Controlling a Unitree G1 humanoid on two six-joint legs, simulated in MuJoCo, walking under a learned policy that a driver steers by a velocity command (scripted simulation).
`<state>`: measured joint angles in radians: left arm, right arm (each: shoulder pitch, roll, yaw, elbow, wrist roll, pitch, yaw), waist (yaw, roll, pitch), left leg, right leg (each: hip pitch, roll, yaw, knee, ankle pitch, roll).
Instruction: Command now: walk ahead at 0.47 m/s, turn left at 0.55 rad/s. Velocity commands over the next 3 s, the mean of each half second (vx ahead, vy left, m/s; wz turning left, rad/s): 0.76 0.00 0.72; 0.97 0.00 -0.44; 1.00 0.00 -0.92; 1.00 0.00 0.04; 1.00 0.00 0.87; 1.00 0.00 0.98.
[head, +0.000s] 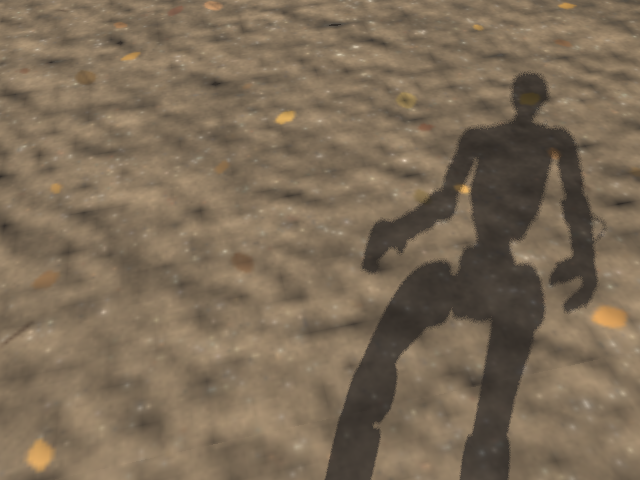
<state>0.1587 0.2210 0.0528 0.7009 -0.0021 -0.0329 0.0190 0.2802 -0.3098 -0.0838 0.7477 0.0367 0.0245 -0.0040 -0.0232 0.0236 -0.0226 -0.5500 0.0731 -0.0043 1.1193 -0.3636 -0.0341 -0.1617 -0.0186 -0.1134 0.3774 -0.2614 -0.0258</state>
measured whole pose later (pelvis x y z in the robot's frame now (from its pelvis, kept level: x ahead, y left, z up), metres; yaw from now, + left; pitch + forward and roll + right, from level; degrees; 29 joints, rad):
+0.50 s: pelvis +0.24 +0.18 -0.03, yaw +24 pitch +1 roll +0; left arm 0.23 0.27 0.04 0.75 0.04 -0.06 -0.03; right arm 0.28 -0.31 -0.07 0.77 -0.03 -0.01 0.02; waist 0.01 -0.04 0.04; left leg -0.36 -0.10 0.08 0.67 -0.33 0.13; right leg -0.41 -0.15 0.01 1.32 -0.30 0.00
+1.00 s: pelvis +0.66 +0.35 -0.02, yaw +7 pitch -1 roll -2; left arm 0.50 0.30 0.06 0.95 0.02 -0.02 -0.01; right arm 0.08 -0.20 0.05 0.67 -0.08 -0.10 0.01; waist 0.07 -0.01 0.03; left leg -0.54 0.02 -0.14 1.41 -0.32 -0.02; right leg -0.26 0.24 -0.01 0.54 -0.26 -0.21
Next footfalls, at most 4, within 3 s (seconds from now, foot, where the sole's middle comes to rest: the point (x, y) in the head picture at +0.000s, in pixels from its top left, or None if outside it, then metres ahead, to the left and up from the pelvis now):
0.36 left None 0.27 0.24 -0.78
0.84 right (175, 398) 0.71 0.36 -0.78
1.24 left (95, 273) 1.08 0.62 -0.78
1.68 right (228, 186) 1.40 0.29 -0.78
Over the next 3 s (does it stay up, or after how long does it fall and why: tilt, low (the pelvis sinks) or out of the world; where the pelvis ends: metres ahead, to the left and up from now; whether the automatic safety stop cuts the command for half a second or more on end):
stays up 2.43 0.33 -0.04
